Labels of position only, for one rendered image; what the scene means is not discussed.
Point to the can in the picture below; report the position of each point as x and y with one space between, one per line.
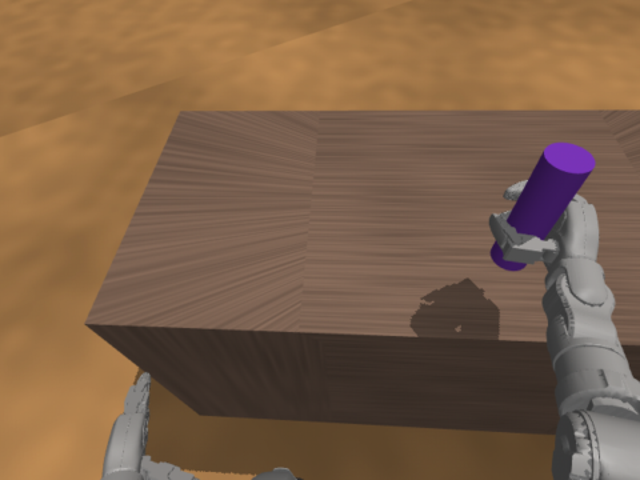
557 177

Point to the right robot arm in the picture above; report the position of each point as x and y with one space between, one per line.
598 400

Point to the right robot hand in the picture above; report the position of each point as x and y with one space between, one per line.
574 235

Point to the left robot hand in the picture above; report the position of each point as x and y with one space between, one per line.
129 435

